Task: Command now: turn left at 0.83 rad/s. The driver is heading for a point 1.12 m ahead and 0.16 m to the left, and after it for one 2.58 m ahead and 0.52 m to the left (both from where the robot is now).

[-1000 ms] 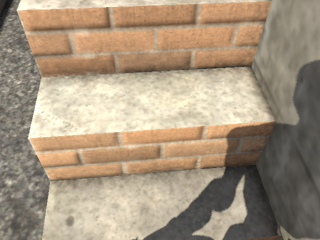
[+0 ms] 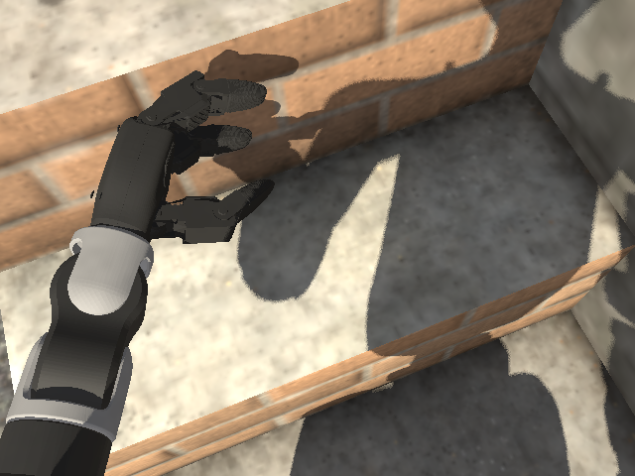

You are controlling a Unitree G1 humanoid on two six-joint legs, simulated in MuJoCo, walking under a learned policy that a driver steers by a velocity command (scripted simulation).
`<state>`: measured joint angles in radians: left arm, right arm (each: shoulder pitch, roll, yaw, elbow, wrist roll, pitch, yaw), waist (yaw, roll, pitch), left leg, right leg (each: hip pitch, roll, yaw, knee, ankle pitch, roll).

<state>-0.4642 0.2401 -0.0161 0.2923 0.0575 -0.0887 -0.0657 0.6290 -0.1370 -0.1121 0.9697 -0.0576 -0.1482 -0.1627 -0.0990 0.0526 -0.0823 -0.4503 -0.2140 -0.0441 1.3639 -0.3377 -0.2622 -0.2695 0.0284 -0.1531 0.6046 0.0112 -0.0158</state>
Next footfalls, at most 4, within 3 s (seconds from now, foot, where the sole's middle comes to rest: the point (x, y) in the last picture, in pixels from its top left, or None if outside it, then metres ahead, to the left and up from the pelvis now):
none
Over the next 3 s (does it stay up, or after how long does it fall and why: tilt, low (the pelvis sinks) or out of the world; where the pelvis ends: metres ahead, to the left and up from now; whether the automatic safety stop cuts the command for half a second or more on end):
falls after 0.30 s (tilt)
